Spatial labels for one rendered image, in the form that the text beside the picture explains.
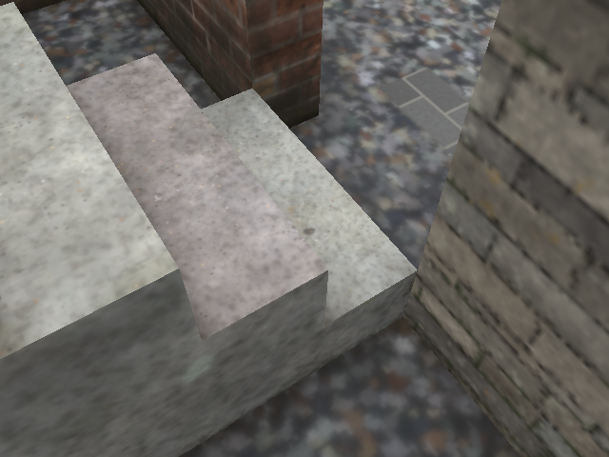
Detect stairs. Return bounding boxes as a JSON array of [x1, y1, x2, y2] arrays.
[[0, 2, 417, 457]]

